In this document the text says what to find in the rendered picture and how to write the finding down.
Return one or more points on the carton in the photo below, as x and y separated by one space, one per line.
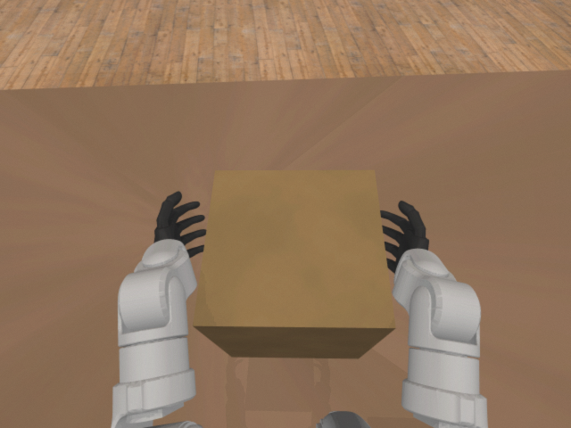
294 265

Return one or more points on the right robot hand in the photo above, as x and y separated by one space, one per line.
414 230

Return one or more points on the left robot forearm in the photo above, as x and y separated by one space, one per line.
155 378

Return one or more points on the right robot forearm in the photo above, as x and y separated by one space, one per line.
442 389

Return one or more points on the left robot hand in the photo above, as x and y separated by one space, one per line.
167 228

